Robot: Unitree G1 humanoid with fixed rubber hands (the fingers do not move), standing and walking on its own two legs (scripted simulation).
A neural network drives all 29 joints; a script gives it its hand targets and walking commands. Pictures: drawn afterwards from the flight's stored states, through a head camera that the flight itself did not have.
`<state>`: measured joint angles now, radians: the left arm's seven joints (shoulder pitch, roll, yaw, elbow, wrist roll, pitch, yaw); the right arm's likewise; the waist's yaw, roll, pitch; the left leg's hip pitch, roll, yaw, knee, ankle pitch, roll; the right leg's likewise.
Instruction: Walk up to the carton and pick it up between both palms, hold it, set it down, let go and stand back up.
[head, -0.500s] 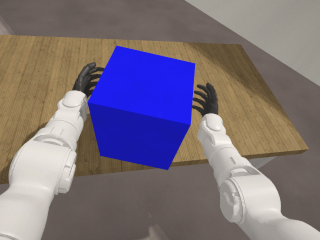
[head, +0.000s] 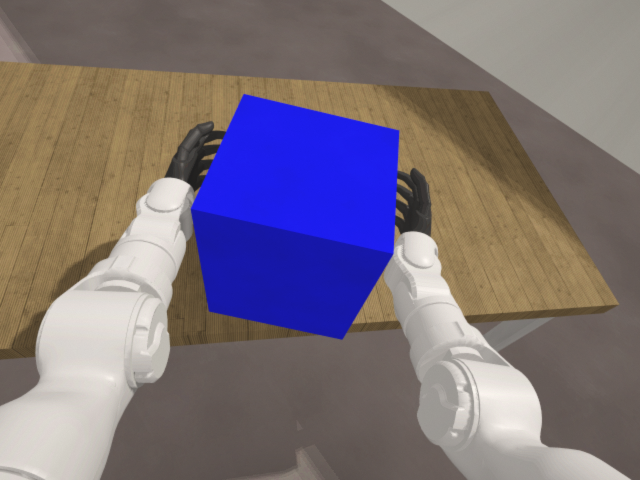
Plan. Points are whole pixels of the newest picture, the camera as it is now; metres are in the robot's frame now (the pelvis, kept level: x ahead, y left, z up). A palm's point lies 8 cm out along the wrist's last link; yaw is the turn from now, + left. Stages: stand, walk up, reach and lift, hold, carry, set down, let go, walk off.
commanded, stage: reach and lift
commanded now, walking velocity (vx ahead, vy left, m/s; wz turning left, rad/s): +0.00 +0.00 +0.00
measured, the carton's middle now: (297, 227) +0.44 -0.01 +0.02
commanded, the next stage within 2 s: none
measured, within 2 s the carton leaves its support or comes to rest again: leaves its support in 1.92 s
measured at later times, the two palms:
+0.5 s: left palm (178, 191) +0.45 +0.14 +0.08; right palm (410, 236) +0.39 -0.16 +0.07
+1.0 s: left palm (182, 188) +0.46 +0.14 +0.08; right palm (411, 238) +0.39 -0.16 +0.07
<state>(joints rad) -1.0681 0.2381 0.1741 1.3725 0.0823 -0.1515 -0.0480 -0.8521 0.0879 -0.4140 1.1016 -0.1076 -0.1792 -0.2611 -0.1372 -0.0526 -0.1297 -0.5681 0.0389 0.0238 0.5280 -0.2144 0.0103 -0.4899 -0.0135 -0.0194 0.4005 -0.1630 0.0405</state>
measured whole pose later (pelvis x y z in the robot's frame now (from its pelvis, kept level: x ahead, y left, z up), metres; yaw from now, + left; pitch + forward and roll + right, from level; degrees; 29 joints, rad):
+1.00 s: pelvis +0.03 +0.00 +0.01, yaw +1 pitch +6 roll -1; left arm -0.90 0.05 0.51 1.06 0.43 -0.07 -0.15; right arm -0.65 0.22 -0.66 0.86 -0.41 -0.30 -0.18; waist -0.06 -0.08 0.02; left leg -0.27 0.02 0.03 0.36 -0.19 0.01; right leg -0.19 -0.03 -0.02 0.23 -0.14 0.05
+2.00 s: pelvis +0.01 -0.01 +0.02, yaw +0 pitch +8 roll -1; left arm -0.87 0.05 0.36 1.06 0.30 -0.07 -0.06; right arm -0.63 0.10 -0.44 0.93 -0.23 -0.30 -0.22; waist -0.04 -0.07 -0.05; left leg -0.30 0.03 0.04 0.31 -0.14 0.00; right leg -0.23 -0.02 -0.02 0.20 -0.09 0.03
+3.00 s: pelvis -0.01 -0.01 +0.01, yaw +2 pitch -6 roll -1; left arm -0.75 -0.02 0.32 0.45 0.31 0.49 -0.03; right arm -0.70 -0.02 -0.15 0.75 0.09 0.08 -0.19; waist -0.06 -0.08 0.03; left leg -0.08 0.02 0.02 0.34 -0.15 0.00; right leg -0.02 -0.03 -0.04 0.27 -0.14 0.03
